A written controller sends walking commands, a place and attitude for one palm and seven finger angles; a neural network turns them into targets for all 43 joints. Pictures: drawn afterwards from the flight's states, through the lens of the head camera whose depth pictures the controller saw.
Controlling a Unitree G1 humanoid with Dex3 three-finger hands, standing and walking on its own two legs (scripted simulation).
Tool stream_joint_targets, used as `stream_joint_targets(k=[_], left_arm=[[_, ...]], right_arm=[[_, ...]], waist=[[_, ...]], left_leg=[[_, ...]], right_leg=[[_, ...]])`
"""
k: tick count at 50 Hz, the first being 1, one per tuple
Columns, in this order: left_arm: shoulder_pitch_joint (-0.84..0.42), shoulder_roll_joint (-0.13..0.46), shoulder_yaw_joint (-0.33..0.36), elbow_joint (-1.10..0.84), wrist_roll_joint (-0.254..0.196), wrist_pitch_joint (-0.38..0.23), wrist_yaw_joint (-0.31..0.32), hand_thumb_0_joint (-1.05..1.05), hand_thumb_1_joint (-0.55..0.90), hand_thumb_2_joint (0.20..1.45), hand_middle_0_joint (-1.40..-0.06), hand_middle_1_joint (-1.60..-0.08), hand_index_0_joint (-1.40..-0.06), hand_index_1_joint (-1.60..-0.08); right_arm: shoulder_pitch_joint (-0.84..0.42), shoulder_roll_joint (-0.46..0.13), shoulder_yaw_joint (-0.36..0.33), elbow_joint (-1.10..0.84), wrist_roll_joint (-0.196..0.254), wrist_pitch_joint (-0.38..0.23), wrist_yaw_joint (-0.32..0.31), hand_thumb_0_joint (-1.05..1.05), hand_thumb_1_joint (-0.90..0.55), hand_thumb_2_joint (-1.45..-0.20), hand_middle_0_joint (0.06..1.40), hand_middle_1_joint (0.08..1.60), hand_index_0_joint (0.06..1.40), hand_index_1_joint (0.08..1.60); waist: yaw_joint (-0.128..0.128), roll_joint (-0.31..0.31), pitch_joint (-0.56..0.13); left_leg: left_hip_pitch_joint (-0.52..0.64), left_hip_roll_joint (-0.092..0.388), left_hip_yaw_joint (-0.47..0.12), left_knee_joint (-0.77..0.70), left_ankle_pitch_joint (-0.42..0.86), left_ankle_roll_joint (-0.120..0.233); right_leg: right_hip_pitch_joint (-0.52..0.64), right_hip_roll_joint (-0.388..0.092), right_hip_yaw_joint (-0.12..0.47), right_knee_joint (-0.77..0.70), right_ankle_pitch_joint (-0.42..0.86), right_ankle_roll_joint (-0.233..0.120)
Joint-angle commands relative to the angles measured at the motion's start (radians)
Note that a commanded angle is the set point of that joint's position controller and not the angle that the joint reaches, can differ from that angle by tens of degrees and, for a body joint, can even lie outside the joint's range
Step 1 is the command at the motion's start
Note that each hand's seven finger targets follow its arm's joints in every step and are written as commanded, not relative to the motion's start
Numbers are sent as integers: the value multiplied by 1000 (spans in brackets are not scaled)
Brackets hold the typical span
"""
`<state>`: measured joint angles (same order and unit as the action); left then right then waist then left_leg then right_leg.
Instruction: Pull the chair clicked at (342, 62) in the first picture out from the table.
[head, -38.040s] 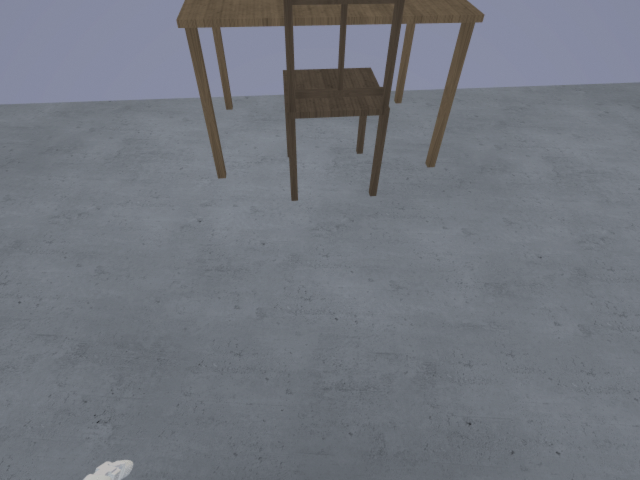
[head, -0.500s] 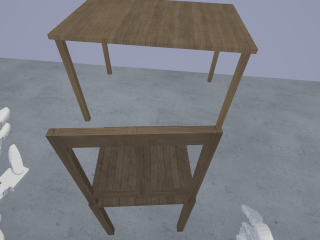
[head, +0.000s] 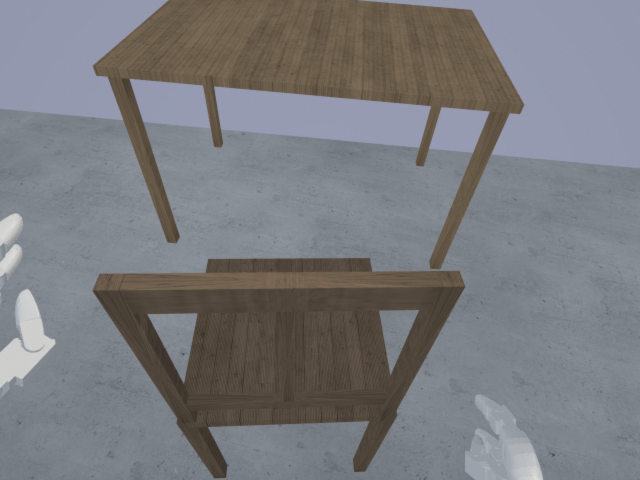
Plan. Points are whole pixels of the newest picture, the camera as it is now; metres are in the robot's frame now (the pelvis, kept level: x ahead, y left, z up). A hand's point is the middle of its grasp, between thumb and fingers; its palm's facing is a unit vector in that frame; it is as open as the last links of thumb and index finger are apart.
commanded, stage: let the arm hang, fingers relaxed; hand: left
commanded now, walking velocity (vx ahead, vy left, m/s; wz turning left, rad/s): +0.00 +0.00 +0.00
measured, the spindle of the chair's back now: (287, 359) +0.30 +0.07 -0.07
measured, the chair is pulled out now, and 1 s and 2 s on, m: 0.59 0.59 0.59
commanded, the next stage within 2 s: look to check the result in 1.20 s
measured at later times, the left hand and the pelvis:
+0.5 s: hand out of the picture +0.01 +0.17 -0.18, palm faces +0.04 -0.98 -0.21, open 6.8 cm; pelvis -0.03 -0.01 -0.01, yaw +0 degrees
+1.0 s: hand out of the picture +0.00 +0.16 -0.18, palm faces +0.04 -0.98 -0.22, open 7.2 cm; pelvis -0.02 -0.02 +0.00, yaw -1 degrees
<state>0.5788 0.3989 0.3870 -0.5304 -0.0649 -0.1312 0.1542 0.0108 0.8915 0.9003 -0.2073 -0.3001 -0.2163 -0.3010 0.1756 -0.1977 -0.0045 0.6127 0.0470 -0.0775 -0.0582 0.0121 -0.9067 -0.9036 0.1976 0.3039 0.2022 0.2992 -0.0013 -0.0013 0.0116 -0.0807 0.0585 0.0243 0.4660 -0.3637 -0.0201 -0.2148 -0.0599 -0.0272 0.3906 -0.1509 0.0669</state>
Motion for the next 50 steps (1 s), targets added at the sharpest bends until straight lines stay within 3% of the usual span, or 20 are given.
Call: stream_joint_targets(k=[1,4,5,6,9,10,12,16,19,22,26,32,34,37,38,42,44,47,48,50], left_arm=[[-24,169,124,-191,5,-65,15,0,900,900,-200,-300,-200,-300],[-28,155,110,-175,2,-62,12,0,900,900,-200,-300,-200,-300],[-125,-9,-295,614,138,54,-115,0,900,900,-200,-300,-200,-300],[-111,-63,-267,661,104,108,-137,0,900,900,-200,-300,-200,-300],[-192,-93,-307,758,98,127,-144,0,900,900,-200,-300,-200,-300],[-221,-77,-312,805,100,130,-141,0,900,900,-200,-300,-200,-300],[-255,-66,-315,914,104,134,-134,0,900,900,-200,-300,-200,-300],[-270,-61,-336,1131,98,144,-126,0,900,900,-200,-300,-200,-300],[-259,-72,-348,1258,91,137,-124,0,900,900,-200,-300,-200,-300],[-234,-116,-336,1334,92,134,-120,0,900,900,-200,-300,-200,-300],[-254,-115,-352,1410,87,137,-124,0,900,900,-200,-300,-200,-300],[-243,-126,-361,1489,80,135,-123,0,900,900,-200,-300,-200,-300],[-242,-132,-362,1506,80,136,-120,0,900,900,-200,-300,-200,-300],[-239,-141,-364,1526,79,133,-119,0,900,900,-200,-300,-200,-300],[-239,-143,-367,1530,78,135,-118,0,900,900,-200,-300,-200,-300],[-235,-162,-364,1545,78,133,-115,0,900,900,-200,-300,-200,-300],[-232,-169,-363,1553,79,134,-114,0,900,900,-200,-300,-200,-300],[-230,-175,-363,1560,79,133,-115,0,900,900,-200,-300,-200,-300],[-239,-180,-366,1561,79,135,-114,0,900,900,-200,-300,-200,-300],[-234,-181,-363,1560,80,136,-115,0,900,900,-200,-300,-200,-300]], right_arm=[[-84,-136,-54,-151,-6,-46,-5,0,-900,-900,200,300,200,300],[-79,-135,-52,-149,-4,-44,-5,0,-900,-900,200,300,200,300],[-34,-256,-86,86,-52,-74,90,0,-900,-900,200,300,200,300],[30,-176,-67,84,-44,-7,85,0,-900,-900,200,300,200,300],[32,-148,-45,61,-63,33,82,0,-900,-900,200,300,200,300],[26,-150,-39,56,-69,42,84,0,-900,-900,200,300,200,300],[33,-157,-38,70,-74,57,80,0,-900,-900,200,300,200,300],[51,-142,-30,133,-71,64,66,0,-900,-900,200,300,200,300],[96,-111,-26,187,-64,65,54,0,-900,-900,200,300,200,300],[155,-65,-30,229,-67,71,45,0,-900,-900,200,300,200,300],[229,-51,-31,282,-66,84,44,0,-900,-900,200,300,200,300],[316,-34,-24,348,-66,77,39,0,-900,-900,200,300,200,300],[321,-29,-21,365,-66,77,37,0,-900,-900,200,300,200,300],[348,-13,-18,389,-66,75,35,0,-900,-900,200,300,200,300],[344,-12,-17,395,-65,76,33,0,-900,-900,200,300,200,300],[348,6,-14,410,-64,69,30,0,-900,-900,200,300,200,300],[341,13,-13,415,-64,68,27,0,-900,-900,200,300,200,300],[341,23,-15,419,-63,70,27,0,-900,-900,200,300,200,300],[336,22,-15,420,-63,73,25,0,-900,-900,200,300,200,300],[337,26,-16,422,-63,72,25,0,-900,-900,200,300,200,300]], waist=[[-5,90,-105],[-6,86,-87],[-53,68,32],[-26,19,-99],[-18,-4,-64],[-12,-40,-27],[1,-146,-31],[17,-10,-34],[10,126,-34],[6,170,-37],[-2,59,31],[-6,-45,22],[-4,-14,47],[-8,-60,45],[-6,-9,65],[-3,-16,54],[0,40,69],[-2,-15,71],[-3,5,103],[-3,13,93]], left_leg=[[-116,62,-32,-85,397,22],[-128,59,-29,-101,349,23],[-212,45,-53,45,527,40],[-170,35,-48,53,563,30],[-233,60,-118,8,346,65],[-273,51,-130,-8,291,73],[-267,31,-128,-5,271,72],[-209,18,-92,-34,255,65],[-171,17,-62,-50,200,59],[-178,19,-54,-56,75,61],[-219,20,-60,-77,-42,66],[-183,20,-57,-72,37,70],[-194,20,-55,-80,44,70],[-179,17,-49,-74,74,68],[-190,19,-53,-87,72,70],[-188,24,-54,-90,113,68],[-193,27,-49,-100,120,68],[-185,24,-44,-94,110,67],[-196,25,-53,-105,110,71],[-190,26,-47,-101,96,70]], right_leg=[[169,-32,16,7,341,-71],[161,-31,15,-4,304,-66],[-47,-49,-11,176,387,-74],[-41,-46,31,139,284,-68],[-73,-33,4,144,60,-66],[-50,-31,7,143,58,-66],[-11,-33,31,131,106,-75],[6,-26,59,101,96,-79],[9,-21,72,72,77,-90],[5,-17,66,38,7,-97],[-38,-18,75,-8,-104,-98],[-39,-31,76,-15,-79,-100],[-44,-32,73,-15,-71,-102],[-45,-36,71,-12,-54,-102],[-46,-30,70,-16,-48,-105],[-24,-29,60,12,9,-101],[-25,-27,59,14,21,-102],[-28,-28,59,8,18,-100],[-41,-22,60,3,19,-103],[-44,-24,61,4,3,-99]])
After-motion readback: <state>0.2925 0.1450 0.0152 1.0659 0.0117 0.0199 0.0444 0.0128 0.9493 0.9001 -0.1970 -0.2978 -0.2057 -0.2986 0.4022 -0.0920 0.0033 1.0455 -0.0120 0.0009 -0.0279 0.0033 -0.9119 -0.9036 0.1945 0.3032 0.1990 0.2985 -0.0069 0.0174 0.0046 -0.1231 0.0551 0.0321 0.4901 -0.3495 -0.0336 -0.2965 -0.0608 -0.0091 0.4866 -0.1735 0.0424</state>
